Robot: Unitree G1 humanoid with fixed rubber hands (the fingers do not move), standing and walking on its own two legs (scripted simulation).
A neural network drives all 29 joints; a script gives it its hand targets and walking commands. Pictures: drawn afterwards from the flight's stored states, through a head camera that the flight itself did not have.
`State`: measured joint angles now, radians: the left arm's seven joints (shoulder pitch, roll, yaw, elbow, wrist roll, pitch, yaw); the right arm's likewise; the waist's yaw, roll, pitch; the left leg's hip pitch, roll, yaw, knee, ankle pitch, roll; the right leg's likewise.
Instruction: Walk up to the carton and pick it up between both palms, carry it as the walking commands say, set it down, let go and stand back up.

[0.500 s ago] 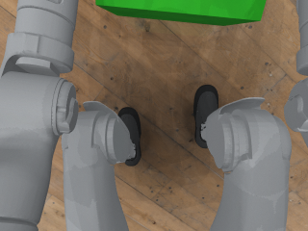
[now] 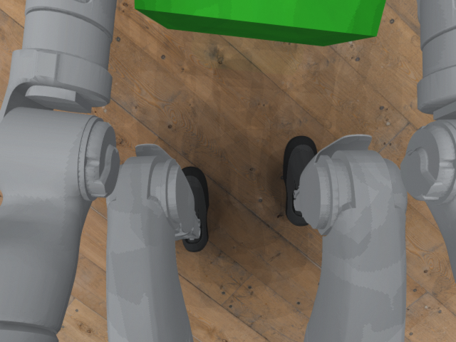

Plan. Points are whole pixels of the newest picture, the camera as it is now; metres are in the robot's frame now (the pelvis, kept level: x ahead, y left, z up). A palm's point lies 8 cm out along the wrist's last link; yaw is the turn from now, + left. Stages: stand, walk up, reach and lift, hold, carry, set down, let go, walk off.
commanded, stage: reach and lift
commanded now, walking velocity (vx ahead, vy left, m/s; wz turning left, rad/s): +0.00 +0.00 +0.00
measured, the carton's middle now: out of the picture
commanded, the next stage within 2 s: none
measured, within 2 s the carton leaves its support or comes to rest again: neither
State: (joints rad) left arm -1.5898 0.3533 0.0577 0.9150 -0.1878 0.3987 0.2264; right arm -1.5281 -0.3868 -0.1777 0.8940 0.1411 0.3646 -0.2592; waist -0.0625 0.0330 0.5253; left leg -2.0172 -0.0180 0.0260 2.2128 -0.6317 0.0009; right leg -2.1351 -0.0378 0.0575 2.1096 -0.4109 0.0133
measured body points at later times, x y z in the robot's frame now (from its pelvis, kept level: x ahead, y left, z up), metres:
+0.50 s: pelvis -0.01 +0.00 +0.04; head +0.32 -0.04 +0.34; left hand +0.59 +0.10 -0.02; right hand +0.55 -0.25 -0.04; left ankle +0.12 +0.12 -0.35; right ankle +0.17 -0.13 -0.35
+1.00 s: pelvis -0.02 -0.01 +0.09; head +0.28 -0.05 +0.42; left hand +0.56 +0.11 +0.05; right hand +0.52 -0.24 +0.04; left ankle +0.12 +0.12 -0.35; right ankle +0.17 -0.13 -0.35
